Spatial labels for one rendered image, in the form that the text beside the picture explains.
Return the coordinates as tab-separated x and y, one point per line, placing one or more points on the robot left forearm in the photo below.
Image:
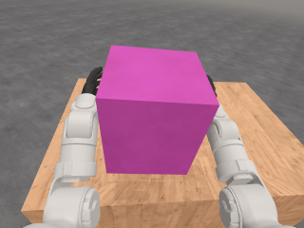
78	144

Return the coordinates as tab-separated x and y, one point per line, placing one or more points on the robot right upper arm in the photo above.
247	206

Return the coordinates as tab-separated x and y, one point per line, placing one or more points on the pedestal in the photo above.
191	200

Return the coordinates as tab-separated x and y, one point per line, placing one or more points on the right robot hand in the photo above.
212	84

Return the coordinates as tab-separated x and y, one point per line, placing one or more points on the robot right forearm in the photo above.
233	164

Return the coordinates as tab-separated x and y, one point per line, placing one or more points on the left robot hand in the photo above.
91	82

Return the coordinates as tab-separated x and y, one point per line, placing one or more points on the robot left upper arm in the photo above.
71	207

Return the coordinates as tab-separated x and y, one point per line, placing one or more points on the carton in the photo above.
154	108

